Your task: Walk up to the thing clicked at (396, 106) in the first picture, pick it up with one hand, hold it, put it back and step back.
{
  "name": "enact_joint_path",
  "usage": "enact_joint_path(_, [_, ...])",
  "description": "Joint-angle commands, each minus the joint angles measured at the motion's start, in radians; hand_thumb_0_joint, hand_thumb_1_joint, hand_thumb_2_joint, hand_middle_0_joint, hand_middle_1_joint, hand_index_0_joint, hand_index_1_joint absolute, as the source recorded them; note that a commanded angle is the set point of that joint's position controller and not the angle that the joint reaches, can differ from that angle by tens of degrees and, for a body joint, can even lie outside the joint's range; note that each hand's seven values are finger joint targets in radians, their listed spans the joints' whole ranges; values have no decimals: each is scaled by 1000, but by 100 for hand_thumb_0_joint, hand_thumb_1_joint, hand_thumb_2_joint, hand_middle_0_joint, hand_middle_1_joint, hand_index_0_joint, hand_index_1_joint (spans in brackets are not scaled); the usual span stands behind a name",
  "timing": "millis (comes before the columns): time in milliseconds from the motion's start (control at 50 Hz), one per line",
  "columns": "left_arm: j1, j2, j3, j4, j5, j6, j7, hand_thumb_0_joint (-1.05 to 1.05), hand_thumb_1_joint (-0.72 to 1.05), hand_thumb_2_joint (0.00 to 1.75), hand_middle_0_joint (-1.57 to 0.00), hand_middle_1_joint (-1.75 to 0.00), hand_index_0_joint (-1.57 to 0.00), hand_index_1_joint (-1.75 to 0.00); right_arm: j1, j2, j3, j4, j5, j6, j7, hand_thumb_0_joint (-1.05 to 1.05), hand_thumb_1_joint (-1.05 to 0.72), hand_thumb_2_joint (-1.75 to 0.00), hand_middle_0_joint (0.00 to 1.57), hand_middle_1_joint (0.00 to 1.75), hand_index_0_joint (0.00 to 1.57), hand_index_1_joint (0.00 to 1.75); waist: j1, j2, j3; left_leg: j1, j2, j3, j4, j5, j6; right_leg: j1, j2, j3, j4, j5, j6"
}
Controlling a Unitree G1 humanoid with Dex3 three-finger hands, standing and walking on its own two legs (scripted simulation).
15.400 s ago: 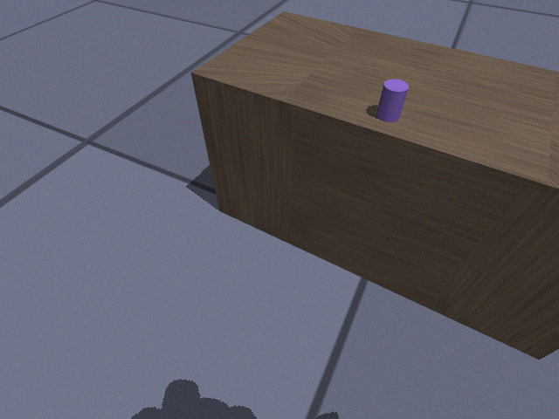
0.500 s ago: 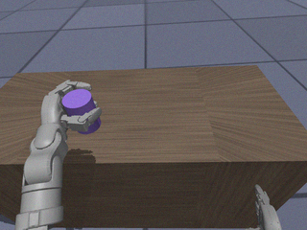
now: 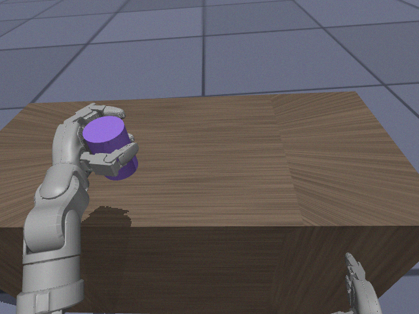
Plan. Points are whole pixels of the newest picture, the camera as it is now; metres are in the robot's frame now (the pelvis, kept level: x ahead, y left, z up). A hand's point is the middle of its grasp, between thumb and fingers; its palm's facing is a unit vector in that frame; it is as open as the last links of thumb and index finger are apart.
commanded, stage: hold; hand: left
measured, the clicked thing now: (112, 149) +0.34 +0.18 +0.20
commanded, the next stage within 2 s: none
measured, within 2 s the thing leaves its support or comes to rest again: neither
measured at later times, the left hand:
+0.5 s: hand (119, 136) +0.34 +0.16 +0.23, palm faces +0.10 -1.00 +0.01, open 9.0 cm
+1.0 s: hand (114, 146) +0.32 +0.17 +0.22, palm faces +0.10 -0.99 +0.00, open 9.0 cm
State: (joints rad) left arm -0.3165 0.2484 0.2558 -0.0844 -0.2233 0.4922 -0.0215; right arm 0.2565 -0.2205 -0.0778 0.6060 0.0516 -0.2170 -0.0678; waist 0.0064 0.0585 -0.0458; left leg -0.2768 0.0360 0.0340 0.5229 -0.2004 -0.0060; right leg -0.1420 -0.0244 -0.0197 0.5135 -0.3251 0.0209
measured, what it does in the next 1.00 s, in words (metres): stands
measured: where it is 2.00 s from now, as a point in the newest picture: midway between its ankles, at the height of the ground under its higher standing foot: outside the picture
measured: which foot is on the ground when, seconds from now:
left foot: down 0.00-1.00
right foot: down 0.00-1.00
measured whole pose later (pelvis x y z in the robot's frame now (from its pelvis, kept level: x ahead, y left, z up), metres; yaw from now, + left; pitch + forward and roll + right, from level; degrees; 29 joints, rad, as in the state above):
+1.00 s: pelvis +0.00 +0.00 +0.00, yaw +0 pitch -3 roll +0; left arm -0.29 0.23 0.25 -0.20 -0.24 0.61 -0.03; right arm 0.23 -0.22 -0.09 0.66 0.05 -0.23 -0.08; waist 0.02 0.07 -0.06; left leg -0.28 0.03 0.03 0.53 -0.21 -0.01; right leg -0.14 -0.03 -0.03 0.53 -0.34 0.02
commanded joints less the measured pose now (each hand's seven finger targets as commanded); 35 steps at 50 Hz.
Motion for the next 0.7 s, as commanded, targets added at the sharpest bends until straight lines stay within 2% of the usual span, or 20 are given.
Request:
enact_joint_path(0, [-452, 197, 79, -283, -26, -71, 1, 0, 23, 126, -127, -140, -128, -140, -128, -141, -54, -171, 0, -64, -12, 0, 52, -6, 5, 5, 5, 5, -4, -28, -204, 231, -18, -6, -55, 125, 18, -122, 31, -31, -104, 188, -12])
enact_joint_path(40, [-458, 193, 70, -290, -16, -57, 4, 0, 23, 125, -126, -139, -128, -140, -126, -110, -22, -189, -1, -63, -10, 0, 52, -6, 5, 5, 5, 5, -2, -47, -228, 238, -23, -4, -42, 177, 24, -102, 27, -30, -98, 245, -6])
enact_joint_path(80, [-437, 192, 81, -285, -24, -47, 1, 0, 22, 126, -126, -140, -128, -140, -125, -122, -36, -175, 0, -60, -10, 0, 52, -6, 5, 5, 5, 5, 1, -45, -207, 231, -23, -4, -41, 176, 23, -103, 27, -30, -97, 243, -5])
enact_joint_path(100, [-442, 157, 41, -271, -21, -38, -4, 0, 23, 126, -127, -140, -128, -141, -113, -103, -27, -127, 1, -55, -9, 0, 52, -6, 5, 5, 5, 5, -2, -27, -185, 226, -25, -4, -46, 162, 23, -132, 27, -29, -98, 231, -7])
enact_joint_path(120, [-460, 154, 40, -295, -24, -39, -7, 0, 26, 126, -126, -139, -128, -140, -118, -110, -30, -145, 1, -59, -7, 0, 53, -6, 5, 5, 5, 5, -4, -23, -183, 224, -25, -3, -49, 143, 21, -136, 28, -29, -103, 210, -9])
enact_joint_path(160, [-485, 242, 112, -340, -22, -36, 1, 0, 27, 127, -128, -140, -129, -141, -141, -137, -44, -186, -1, -68, -10, 0, 52, -6, 5, 5, 5, 5, 4, -34, -237, 240, -26, -3, -39, 170, 25, -98, 24, -29, -99, 239, -6])
enact_joint_path(180, [-470, 214, 89, -314, -17, -29, -3, 0, 25, 127, -128, -141, -129, -141, -100, -98, -19, -129, -2, -60, -3, 0, 52, -6, 5, 5, 5, 5, 5, -13, -224, 236, -26, -1, -35, 186, 24, -104, 24, -30, -91, 255, -7])
enact_joint_path(220, [-465, 163, 56, -320, -30, -19, -10, 0, 24, 126, -126, -140, -128, -140, -130, -106, -26, -155, -1, -59, -4, 0, 52, -6, 5, 5, 5, 5, 3, -27, -215, 235, -25, -4, -35, 198, 24, -109, 26, -31, -91, 265, -5])
enact_joint_path(240, [-470, 178, 72, -300, -30, -11, -9, 0, 27, 127, -127, -140, -128, -141, -133, -138, -50, -178, -3, -63, -10, 0, 52, -6, 5, 5, 5, 5, -7, -60, -242, 248, -23, -5, -33, 200, 27, -102, 28, -31, -92, 270, -2])
enact_joint_path(280, [-489, 207, 81, -330, -24, 0, -5, 0, 28, 128, -128, -141, -129, -141, -124, -121, -30, -157, -1, -58, -5, 0, 53, -6, 5, 5, 5, 5, 1, -31, -217, 240, -27, -2, -35, 192, 26, -109, 24, -29, -95, 264, -3])
enact_joint_path(320, [-460, 133, 31, -272, -28, 16, -9, 0, 26, 128, -127, -141, -129, -142, -145, -93, -9, -135, 2, -57, -1, 0, 53, -6, 5, 5, 5, 5, 7, -35, -168, 215, -29, -4, -46, 147, 24, -137, 25, -30, -99, 214, -6])
enact_joint_path(360, [-476, 150, 45, -270, -31, 22, -11, 0, 27, 128, -128, -140, -129, -141, -159, -136, -42, -153, 0, -62, -9, 0, 53, -6, 5, 5, 5, 5, -3, -56, -204, 231, -26, -6, -48, 124, 26, -129, 26, -30, -104, 193, -6])
enact_joint_path(400, [-528, 215, 94, -346, -26, 16, 1, 0, 26, 127, -128, -141, -130, -141, -123, -120, -33, -122, 0, -58, -2, 0, 53, -6, 5, 5, 5, 5, 11, -15, -207, 232, -25, -6, -48, 135, 21, -131, 27, -35, -100, 196, -12])
enact_joint_path(460, [-469, 150, 55, -257, -23, 25, 4, 0, 27, 127, -126, -140, -128, -141, -157, -132, -44, -172, 1, -61, -5, 0, 53, -6, 5, 5, 5, 5, 5, -78, -213, 223, -26, -8, -43, 142, 25, -122, 27, -31, -99, 206, -6])
enact_joint_path(520, [-484, 214, 105, -340, -27, 11, 8, 0, 28, 128, -128, -142, -129, -142, -121, -109, -33, -122, 3, -53, -1, 0, 53, -6, 5, 5, 5, 5, 22, -42, -200, 213, -33, -2, -34, 154, 27, -123, 21, -27, -98, 219, -5])
enact_joint_path(560, [-440, 185, 96, -305, -26, 9, 7, 0, 34, 129, -128, -142, -130, -142, -139, -119, -45, -160, 2, -56, -5, 0, 53, -6, 5, 5, 5, 5, 15, -68, -219, 211, -35, 1, -24, 167, 30, -109, 17, -22, -100, 238, 2])
enact_joint_path(600, [-471, 212, 104, -384, -25, -3, 9, 0, 33, 129, -128, -142, -130, -143, -137, -108, -32, -141, 0, -56, -4, 0, 53, -6, 5, 5, 5, 5, 20, -33, -226, 218, -33, 0, -27, 158, 26, -109, 20, -24, -93, 225, -3])
enact_joint_path(620, [-436, 178, 74, -351, -21, 2, 6, 0, 32, 130, -127, -142, -129, -143, -145, -100, -26, -124, 2, -56, -3, 0, 53, -6, 5, 5, 5, 5, 18, -18, -202, 213, -32, -3, -33, 148, 23, -130, 23, -27, -92, 211, -6])
enact_joint_path(640, [-461, 211, 103, -394, -28, -6, 4, 0, 31, 130, -128, -143, -130, -143, -141, -115, -39, -132, 0, -57, -7, 0, 53, -6, 5, 5, 5, 5, 17, -38, -214, 219, -29, -5, -32, 144, 25, -117, 24, -27, -94, 206, -5])
enact_joint_path(680, [-413, 172, 71, -343, -27, 3, -5, 0, 35, 131, -130, -144, -132, -145, -167, -115, -29, -149, 1, -61, -10, 0, 53, -6, 5, 5, 5, 5, 9, -58, -203, 211, -33, -4, -31, 140, 29, -126, 21, -25, -97, 211, -1])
